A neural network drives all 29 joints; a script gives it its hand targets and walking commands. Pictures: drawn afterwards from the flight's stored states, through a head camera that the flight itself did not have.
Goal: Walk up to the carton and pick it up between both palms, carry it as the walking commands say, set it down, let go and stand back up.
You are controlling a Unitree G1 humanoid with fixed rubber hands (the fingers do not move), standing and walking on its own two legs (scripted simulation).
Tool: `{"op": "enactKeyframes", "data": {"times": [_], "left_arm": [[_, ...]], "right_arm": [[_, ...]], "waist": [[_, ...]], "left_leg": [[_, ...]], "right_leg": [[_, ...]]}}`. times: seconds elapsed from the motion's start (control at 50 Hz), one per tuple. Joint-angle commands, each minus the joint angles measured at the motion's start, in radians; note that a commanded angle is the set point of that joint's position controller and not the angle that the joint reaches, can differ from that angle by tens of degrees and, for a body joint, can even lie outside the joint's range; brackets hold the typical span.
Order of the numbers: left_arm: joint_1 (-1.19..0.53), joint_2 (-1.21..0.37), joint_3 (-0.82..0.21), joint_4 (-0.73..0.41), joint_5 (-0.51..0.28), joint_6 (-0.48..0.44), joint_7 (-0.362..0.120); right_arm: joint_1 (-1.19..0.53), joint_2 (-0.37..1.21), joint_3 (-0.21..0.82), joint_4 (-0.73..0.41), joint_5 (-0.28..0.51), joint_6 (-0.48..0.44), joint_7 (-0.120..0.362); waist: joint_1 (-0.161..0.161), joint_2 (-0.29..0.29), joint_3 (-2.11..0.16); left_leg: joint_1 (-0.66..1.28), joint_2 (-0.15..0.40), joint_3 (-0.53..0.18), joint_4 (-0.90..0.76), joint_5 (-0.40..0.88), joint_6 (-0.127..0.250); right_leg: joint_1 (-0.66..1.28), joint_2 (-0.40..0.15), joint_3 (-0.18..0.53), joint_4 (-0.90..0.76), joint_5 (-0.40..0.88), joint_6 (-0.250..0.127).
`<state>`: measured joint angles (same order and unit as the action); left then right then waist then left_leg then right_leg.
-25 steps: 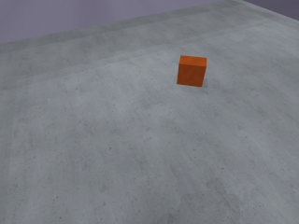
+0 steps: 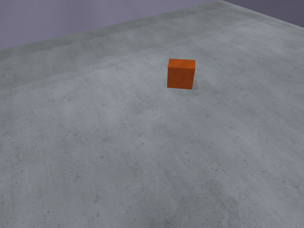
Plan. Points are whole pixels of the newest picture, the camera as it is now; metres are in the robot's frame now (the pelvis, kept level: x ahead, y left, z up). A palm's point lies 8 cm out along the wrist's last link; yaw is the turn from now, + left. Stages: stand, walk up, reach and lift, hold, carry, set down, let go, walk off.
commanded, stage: walk up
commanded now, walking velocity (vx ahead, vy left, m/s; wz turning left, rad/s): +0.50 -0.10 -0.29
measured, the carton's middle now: (180, 74) +1.70 -0.25 -0.65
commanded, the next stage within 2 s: none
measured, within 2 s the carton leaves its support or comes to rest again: neither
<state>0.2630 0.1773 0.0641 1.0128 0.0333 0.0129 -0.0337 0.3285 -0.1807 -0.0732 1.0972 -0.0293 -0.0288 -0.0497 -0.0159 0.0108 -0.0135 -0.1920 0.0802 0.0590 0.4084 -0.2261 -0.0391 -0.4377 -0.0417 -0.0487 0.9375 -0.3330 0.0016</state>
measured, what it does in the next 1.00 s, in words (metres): walks ahead: right foot, then left foot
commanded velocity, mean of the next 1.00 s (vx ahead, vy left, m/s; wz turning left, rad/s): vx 0.50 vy -0.02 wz -0.09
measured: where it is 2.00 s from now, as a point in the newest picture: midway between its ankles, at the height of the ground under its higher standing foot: (176, 140)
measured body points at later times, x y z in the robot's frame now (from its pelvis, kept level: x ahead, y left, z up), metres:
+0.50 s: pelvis +0.18 -0.03 -0.01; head +0.22 -0.05 +0.44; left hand +0.05 +0.19 -0.13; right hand +0.36 -0.24 -0.14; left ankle +0.35 +0.09 -0.71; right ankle +0.01 -0.15 -0.74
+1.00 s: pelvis +0.43 -0.06 +0.01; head +0.45 -0.04 +0.45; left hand +0.61 +0.14 -0.13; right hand +0.29 -0.27 -0.13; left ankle +0.36 +0.08 -0.74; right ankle +0.55 -0.24 -0.69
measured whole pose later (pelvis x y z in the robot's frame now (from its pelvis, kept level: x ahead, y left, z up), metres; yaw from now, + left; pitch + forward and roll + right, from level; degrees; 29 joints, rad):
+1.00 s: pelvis +0.43 -0.06 +0.01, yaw -6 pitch +0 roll -1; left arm 0.08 0.19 0.06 0.92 0.02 -0.01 -0.07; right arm 0.53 -0.15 -0.05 1.07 -0.02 -0.09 -0.01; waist -0.09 -0.02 0.04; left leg 0.00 0.10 0.12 0.27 -0.26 -0.04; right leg -0.56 -0.11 -0.08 0.66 -0.05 0.05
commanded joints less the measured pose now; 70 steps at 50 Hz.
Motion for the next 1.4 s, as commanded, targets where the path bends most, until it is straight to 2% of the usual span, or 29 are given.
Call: {"op": "enactKeyframes", "data": {"times": [0.0, 0.04, 0.06, 0.08, 0.1, 0.12, 0.14, 0.18, 0.24, 0.34, 0.44, 0.5, 0.52, 0.54, 0.56, 0.58, 0.6, 0.64, 0.72, 0.9, 0.96, 1.0, 1.06, 1.08, 1.1, 1.12, 1.16, 1.2, 1.38], "left_arm": [[0.074, -0.006, 0.008, -0.061, 0.002, -0.021, -0.010], [0.162, 0.020, 0.018, -0.048, -0.005, -0.022, 0.003], [0.237, 0.041, 0.026, -0.009, -0.003, -0.025, 0.014], [0.338, 0.057, 0.026, 0.036, 0.009, -0.033, 0.025], [0.493, 0.110, 0.029, 0.066, 0.023, -0.050, 0.036], [0.408, 0.181, 0.027, 0.036, 0.017, -0.060, 0.043], [0.332, 0.221, 0.041, 0.023, 0.005, -0.065, 0.039], [0.163, 0.166, 0.038, -0.041, 0.002, -0.094, 0.026], [0.198, 0.091, 0.014, -0.016, -0.003, -0.123, 0.033], [0.348, 0.079, 0.000, 0.027, -0.007, -0.129, 0.044], [0.357, 0.122, 0.017, 0.048, 0.006, -0.123, 0.060], [0.313, 0.141, 0.025, 0.051, 0.003, -0.116, 0.063], [0.300, 0.129, 0.023, 0.058, -0.003, -0.108, 0.057], [0.307, 0.102, 0.016, 0.062, -0.015, -0.100, 0.053], [0.346, 0.019, -0.002, 0.037, -0.023, -0.098, 0.047], [0.388, 0.009, 0.008, 0.022, -0.024, -0.101, 0.041], [0.321, 0.056, 0.021, 0.015, -0.021, -0.099, 0.040], [0.228, 0.038, 0.018, 0.012, -0.006, -0.094, 0.031], [0.199, 0.022, 0.014, -0.007, 0.011, -0.043, 0.008], [-0.169, 0.042, -0.002, -0.131, -0.013, -0.024, -0.041], [-0.273, 0.038, -0.001, -0.162, -0.019, -0.047, -0.035], [-0.284, 0.049, 0.004, -0.160, -0.009, -0.053, -0.025], [-0.070, 0.089, 0.026, -0.084, 0.003, -0.084, 0.003], [0.114, 0.142, 0.040, -0.047, 0.011, -0.099, 0.016], [0.277, 0.291, 0.062, -0.034, 0.018, -0.104, 0.024], [0.272, 0.356, 0.073, -0.012, 0.001, -0.090, 0.025], [0.091, 0.198, 0.039, -0.033, -0.010, -0.099, 0.020], [0.027, 0.100, 0.018, -0.035, -0.013, -0.109, 0.018], [0.222, 0.100, -0.002, 0.029, -0.011, -0.132, 0.040]], "right_arm": [[-0.049, -0.150, -0.027, -0.051, -0.013, -0.031, 0.006], [-0.048, -0.152, -0.030, -0.034, -0.005, -0.015, 0.016], [-0.050, -0.151, -0.031, -0.033, -0.007, -0.003, 0.023], [-0.063, -0.121, -0.022, -0.055, -0.015, -0.001, 0.034], [-0.160, -0.042, 0.010, -0.116, -0.030, -0.012, 0.048], [-0.199, 0.011, 0.027, -0.179, -0.023, -0.028, 0.067], [-0.225, -0.032, 0.014, -0.227, -0.015, -0.041, 0.082], [-0.198, -0.100, -0.005, -0.216, -0.006, -0.043, 0.096], [-0.123, -0.078, -0.010, -0.187, -0.004, -0.009, 0.107], [-0.310, -0.035, 0.004, -0.240, -0.001, -0.003, 0.107], [-0.440, -0.035, 0.010, -0.300, 0.003, -0.014, 0.109], [-0.290, -0.069, -0.004, -0.252, -0.001, -0.022, 0.095], [-0.131, -0.088, -0.016, -0.200, -0.005, -0.035, 0.085], [0.033, -0.146, -0.038, -0.157, -0.024, -0.048, 0.071], [0.163, -0.267, -0.064, -0.135, -0.033, -0.057, 0.062], [0.186, -0.316, -0.074, -0.118, -0.007, -0.045, 0.067], [0.078, -0.262, -0.060, -0.121, 0.005, -0.040, 0.070], [-0.027, -0.137, -0.025, -0.120, 0.002, -0.051, 0.066], [0.043, -0.097, 0.009, -0.082, -0.010, -0.064, 0.049], [0.181, -0.120, 0.003, -0.084, 0.004, -0.069, 0.035], [0.190, -0.104, 0.004, -0.067, 0.012, -0.073, 0.044], [0.203, -0.134, -0.007, -0.055, 0.009, -0.068, 0.043], [0.199, -0.133, -0.005, -0.039, 0.003, -0.051, 0.038], [0.198, -0.096, 0.003, -0.051, 0.006, -0.047, 0.038], [0.219, -0.007, 0.015, -0.079, 0.027, -0.047, 0.038], [0.214, -0.045, -0.003, -0.075, 0.010, -0.041, 0.042], [0.100, -0.033, 0.002, -0.100, 0.012, -0.043, 0.060], [0.091, -0.040, -0.001, -0.092, 0.013, -0.031, 0.069], [-0.200, -0.039, 0.004, -0.184, -0.008, 0.016, 0.103]], "waist": [[0.059, 0.171, 0.072], [0.106, 0.198, 0.092], [0.140, 0.090, 0.105], [0.181, -0.091, 0.114], [0.251, -0.292, 0.121], [0.171, -0.282, 0.156], [0.131, -0.255, 0.182], [0.053, -0.118, 0.204], [0.029, -0.121, 0.165], [0.094, -0.130, 0.157], [0.119, -0.198, 0.173], [0.042, -0.228, 0.076], [-0.028, -0.229, -0.025], [-0.093, -0.171, -0.118], [-0.100, 0.102, -0.218], [-0.085, 0.221, -0.306], [-0.047, 0.160, -0.174], [-0.015, 0.010, -0.015], [0.030, 0.105, 0.006], [-0.038, 0.151, 0.141], [-0.044, 0.232, 0.158], [-0.053, 0.184, 0.183], [0.040, 0.056, 0.061], [0.114, 0.001, -0.075], [0.167, -0.266, -0.216], [0.146, -0.203, -0.216], [0.080, -0.137, -0.017], [0.033, -0.179, 0.015], [0.050, -0.151, 0.127]], "left_leg": [[-0.214, 0.199, -0.087, -0.283, -0.356, 0.091], [-0.268, 0.130, 0.003, -0.143, -0.514, 0.115], [-0.340, 0.092, 0.037, 0.024, -0.589, 0.117], [-0.454, 0.040, 0.095, 0.300, -0.564, 0.113], [-0.658, -0.022, 0.054, 0.693, -0.448, 0.097], [-0.798, -0.021, -0.059, 0.808, -0.289, 0.083], [-0.813, 0.062, -0.111, 0.826, -0.188, 0.068], [-0.665, 0.110, -0.087, 0.773, 0.011, 0.022], [-0.540, 0.071, -0.032, 0.651, 0.105, -0.008], [-0.575, 0.027, 0.028, 0.442, 0.181, -0.009], [-0.433, -0.013, 0.078, 0.193, 0.158, 0.032], [-0.141, -0.076, 0.105, 0.111, 0.089, 0.087], [0.077, -0.088, 0.113, 0.087, 0.111, 0.101], [0.334, 0.008, 0.027, 0.129, 0.067, 0.092], [0.506, 0.328, -0.391, 0.064, -0.103, 0.132], [0.472, 0.433, -0.772, -0.146, -0.143, 0.220], [0.338, 0.380, -0.687, -0.192, -0.231, 0.216], [0.122, 0.308, -0.444, -0.167, 0.002, 0.180], [-0.016, 0.247, -0.248, -0.162, 0.267, 0.140], [0.036, 0.212, -0.071, -0.289, 0.080, 0.109], [-0.005, 0.171, -0.020, -0.317, -0.017, 0.124], [0.039, 0.206, -0.037, -0.288, 0.029, 0.134], [0.061, 0.159, 0.030, 0.053, 0.276, 0.103], [-0.083, 0.120, 0.071, 0.306, 0.137, 0.076], [-0.362, -0.021, 0.093, 0.669, -0.355, 0.036], [-0.435, -0.018, -0.066, 0.802, -0.305, 0.037], [-0.459, 0.064, -0.082, 0.833, -0.111, 0.055], [-0.391, 0.083, -0.063, 0.773, -0.021, 0.048], [-0.472, 0.064, 0.006, 0.447, 0.159, -0.012]], "right_leg": [[0.170, -0.010, -0.044, -0.160, -0.090, -0.002], [0.331, 0.039, -0.143, -0.308, -0.099, 0.005], [0.436, 0.074, -0.190, -0.366, -0.083, 0.006], [0.529, 0.013, -0.113, -0.422, -0.095, 0.012], [0.567, -0.228, 0.300, -0.565, -0.289, -0.013], [0.454, -0.423, 0.693, -0.819, -0.495, -0.091], [0.343, -0.485, 0.862, -0.924, -0.701, -0.177], [0.238, -0.363, 0.566, -0.858, -0.369, -0.155], [0.248, -0.234, 0.274, -0.827, -0.006, -0.098], [0.427, -0.219, 0.147, -0.791, 0.358, -0.098], [0.471, -0.249, 0.101, -0.772, 0.495, -0.098], [0.466, -0.238, 0.025, -0.579, 0.817, -0.050], [0.417, -0.173, -0.022, -0.398, 0.777, -0.036], [0.238, -0.124, -0.035, -0.178, 0.498, -0.029], [0.001, -0.028, -0.037, 0.172, -0.070, -0.010], [-0.106, 0.025, 0.081, 0.357, -0.176, -0.014], [-0.163, -0.027, 0.109, 0.418, -0.094, -0.024], [-0.153, -0.104, 0.106, 0.364, 0.065, -0.026], [-0.088, -0.099, 0.089, 0.277, 0.138, 0.007], [-0.191, -0.082, 0.000, -0.164, 0.333, 0.050], [-0.002, -0.043, -0.077, -0.322, 0.273, 0.053], [0.017, -0.034, -0.093, -0.374, 0.209, 0.040], [0.283, 0.010, -0.106, -0.502, 0.133, 0.005], [0.539, -0.118, 0.024, -0.491, 0.065, -0.032], [0.732, -0.452, 0.499, -0.613, -0.058, -0.086], [0.657, -0.509, 0.737, -0.734, -0.094, -0.120], [0.431, -0.385, 0.432, -0.695, 0.043, -0.102], [0.323, -0.272, 0.233, -0.711, 0.163, -0.069], [0.340, -0.252, 0.087, -0.794, 0.309, -0.096]]}}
